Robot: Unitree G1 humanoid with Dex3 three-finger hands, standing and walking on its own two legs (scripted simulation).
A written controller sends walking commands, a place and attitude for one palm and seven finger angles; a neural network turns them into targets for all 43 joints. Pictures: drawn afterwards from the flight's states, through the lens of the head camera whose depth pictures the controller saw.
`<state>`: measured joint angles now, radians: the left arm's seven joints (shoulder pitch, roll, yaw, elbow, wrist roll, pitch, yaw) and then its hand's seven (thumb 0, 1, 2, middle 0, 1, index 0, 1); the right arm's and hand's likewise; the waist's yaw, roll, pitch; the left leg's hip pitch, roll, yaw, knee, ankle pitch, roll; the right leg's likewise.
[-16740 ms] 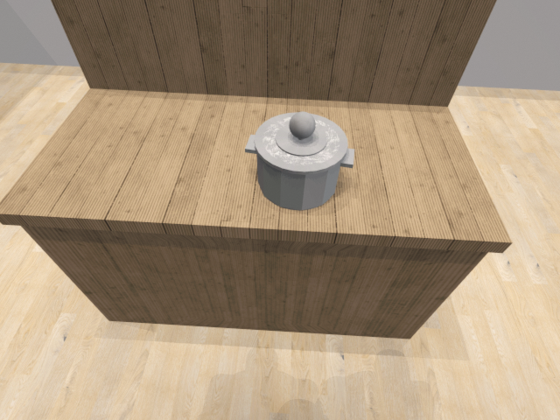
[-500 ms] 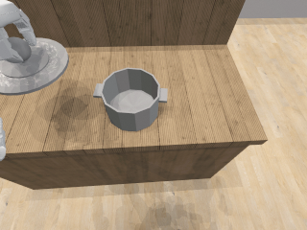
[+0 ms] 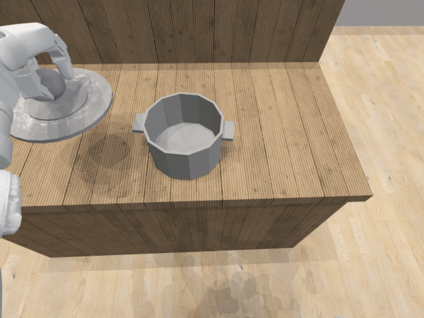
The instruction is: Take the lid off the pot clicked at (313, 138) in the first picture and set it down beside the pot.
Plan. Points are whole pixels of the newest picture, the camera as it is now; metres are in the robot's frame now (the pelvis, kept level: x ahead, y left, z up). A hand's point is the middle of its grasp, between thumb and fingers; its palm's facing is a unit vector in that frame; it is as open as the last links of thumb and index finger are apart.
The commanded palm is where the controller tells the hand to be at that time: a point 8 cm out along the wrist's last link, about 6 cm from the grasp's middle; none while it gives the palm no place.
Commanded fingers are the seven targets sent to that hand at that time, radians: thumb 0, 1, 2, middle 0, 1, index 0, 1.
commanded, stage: lower the lid onto the table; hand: left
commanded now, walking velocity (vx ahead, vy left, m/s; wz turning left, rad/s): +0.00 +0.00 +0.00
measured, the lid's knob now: (48, 84) +0.50 +0.29 +0.14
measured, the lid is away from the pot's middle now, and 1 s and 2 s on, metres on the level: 0.23 0.24 0.25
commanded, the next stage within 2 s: none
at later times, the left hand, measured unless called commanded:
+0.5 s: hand (47, 89) +0.48 +0.29 +0.14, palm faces -0.42 -0.08 -0.90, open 8.2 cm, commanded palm +0.51 +0.29 +0.21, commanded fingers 0.00 0.48 1.08 -0.81 -1.05 -0.85 -1.09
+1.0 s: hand (55, 101) +0.49 +0.29 +0.10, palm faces -0.45 -0.09 -0.89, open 8.2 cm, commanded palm +0.52 +0.29 +0.17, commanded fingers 0.00 0.48 1.08 -0.81 -1.05 -0.85 -1.09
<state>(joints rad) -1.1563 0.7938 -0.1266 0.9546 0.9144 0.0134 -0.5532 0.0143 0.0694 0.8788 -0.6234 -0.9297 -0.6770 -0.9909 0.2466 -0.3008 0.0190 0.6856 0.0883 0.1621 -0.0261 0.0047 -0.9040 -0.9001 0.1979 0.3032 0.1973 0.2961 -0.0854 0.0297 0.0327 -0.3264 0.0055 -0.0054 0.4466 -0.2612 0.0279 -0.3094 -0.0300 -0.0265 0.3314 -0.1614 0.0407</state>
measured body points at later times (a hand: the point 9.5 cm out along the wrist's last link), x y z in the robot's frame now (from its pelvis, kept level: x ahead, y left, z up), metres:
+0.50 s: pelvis +0.00 +0.00 +0.00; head +0.09 +0.00 +0.44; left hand +0.50 +0.29 +0.19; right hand +0.01 -0.28 -0.13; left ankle -0.03 +0.10 -0.74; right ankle -0.01 -0.15 -0.74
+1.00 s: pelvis +0.00 +0.01 -0.01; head +0.11 +0.01 +0.43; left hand +0.51 +0.29 +0.16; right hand +0.01 -0.28 -0.13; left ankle -0.03 +0.10 -0.74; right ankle -0.01 -0.15 -0.74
